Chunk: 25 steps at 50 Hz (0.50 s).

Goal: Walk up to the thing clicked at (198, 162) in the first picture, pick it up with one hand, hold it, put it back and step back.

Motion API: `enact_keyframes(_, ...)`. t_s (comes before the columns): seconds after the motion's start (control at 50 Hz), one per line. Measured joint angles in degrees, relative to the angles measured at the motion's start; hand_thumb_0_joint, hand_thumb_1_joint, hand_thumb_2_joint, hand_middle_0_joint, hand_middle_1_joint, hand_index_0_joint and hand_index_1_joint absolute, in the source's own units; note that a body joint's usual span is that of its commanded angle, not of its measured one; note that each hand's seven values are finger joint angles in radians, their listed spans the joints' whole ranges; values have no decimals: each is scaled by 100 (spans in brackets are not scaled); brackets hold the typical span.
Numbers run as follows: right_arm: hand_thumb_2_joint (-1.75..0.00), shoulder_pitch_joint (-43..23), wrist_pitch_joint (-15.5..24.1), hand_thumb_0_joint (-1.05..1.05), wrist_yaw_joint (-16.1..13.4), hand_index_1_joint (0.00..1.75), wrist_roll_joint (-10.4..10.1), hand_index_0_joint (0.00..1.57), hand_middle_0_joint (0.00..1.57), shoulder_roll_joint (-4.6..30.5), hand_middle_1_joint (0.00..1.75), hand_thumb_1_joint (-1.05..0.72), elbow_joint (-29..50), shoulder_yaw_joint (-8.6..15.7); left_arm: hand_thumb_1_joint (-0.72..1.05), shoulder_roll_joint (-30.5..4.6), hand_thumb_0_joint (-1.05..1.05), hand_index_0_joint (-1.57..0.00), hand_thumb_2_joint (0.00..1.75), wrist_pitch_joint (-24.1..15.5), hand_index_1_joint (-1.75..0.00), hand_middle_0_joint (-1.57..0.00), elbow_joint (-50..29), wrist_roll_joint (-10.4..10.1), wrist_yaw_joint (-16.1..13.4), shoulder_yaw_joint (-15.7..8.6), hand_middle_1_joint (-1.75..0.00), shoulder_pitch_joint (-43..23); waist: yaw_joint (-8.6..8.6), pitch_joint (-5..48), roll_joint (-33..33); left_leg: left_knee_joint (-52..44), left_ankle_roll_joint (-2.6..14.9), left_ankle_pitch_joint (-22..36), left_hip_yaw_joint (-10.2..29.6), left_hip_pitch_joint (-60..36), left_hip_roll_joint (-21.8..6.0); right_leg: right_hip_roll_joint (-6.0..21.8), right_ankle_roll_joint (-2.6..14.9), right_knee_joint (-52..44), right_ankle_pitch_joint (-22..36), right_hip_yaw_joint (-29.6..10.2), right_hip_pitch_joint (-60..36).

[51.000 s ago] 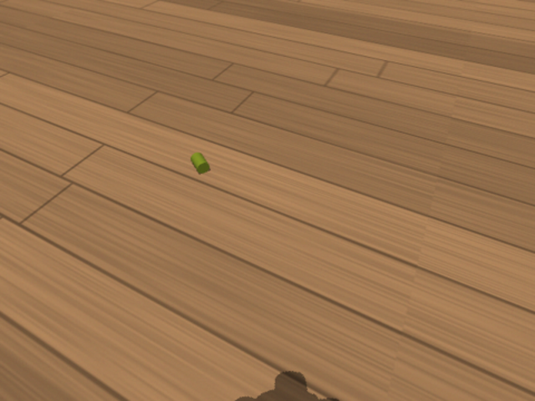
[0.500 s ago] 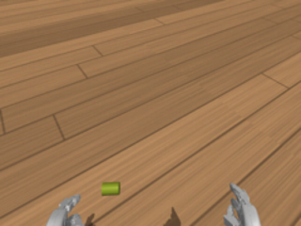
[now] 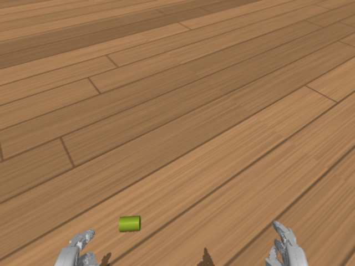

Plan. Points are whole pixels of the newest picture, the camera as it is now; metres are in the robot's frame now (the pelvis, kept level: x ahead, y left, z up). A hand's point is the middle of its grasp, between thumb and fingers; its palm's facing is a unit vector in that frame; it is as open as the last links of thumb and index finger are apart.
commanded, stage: home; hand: left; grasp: from above
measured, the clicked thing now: (130, 223) +0.49 +0.24 -0.68
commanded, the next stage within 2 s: stand in 1.10 s
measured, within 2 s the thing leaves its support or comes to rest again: neither
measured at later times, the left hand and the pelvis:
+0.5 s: hand out of the picture +0.16 +0.18 -0.05, palm faces +0.05 -0.98 -0.20, open 7.4 cm; pelvis +0.00 +0.00 +0.00, yaw +0 degrees
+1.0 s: hand out of the picture +0.16 +0.17 -0.05, palm faces +0.05 -0.98 -0.20, open 7.4 cm; pelvis +0.00 +0.00 +0.00, yaw +0 degrees
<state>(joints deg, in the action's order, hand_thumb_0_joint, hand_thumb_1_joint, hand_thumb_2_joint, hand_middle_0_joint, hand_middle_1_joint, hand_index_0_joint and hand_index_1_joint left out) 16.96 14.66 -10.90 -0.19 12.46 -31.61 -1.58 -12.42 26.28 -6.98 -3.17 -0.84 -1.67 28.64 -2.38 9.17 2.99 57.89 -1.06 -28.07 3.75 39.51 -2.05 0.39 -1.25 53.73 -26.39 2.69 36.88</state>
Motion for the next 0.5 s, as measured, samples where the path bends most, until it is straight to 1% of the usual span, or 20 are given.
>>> enact_keyframes(0.24,-90,-40,11,2,0,30,-6,20,21,-10,30,-90,43,-16,91,-16,1,-20,90,38,-29,-20,-44,8,4,6,-30,-15,24,-20,-12,-3,4,9,14,18,7,5,-3,-11,8,12,8)
enact_keyframes(0.5,-90,-20,-14,2,2,30,3,20,21,-27,30,-90,24,-11,91,-19,1,-20,90,-18,-29,-20,-47,11,-9,7,-30,19,24,2,0,32,3,-35,4,21,7,4,-5,30,-35,1,18)
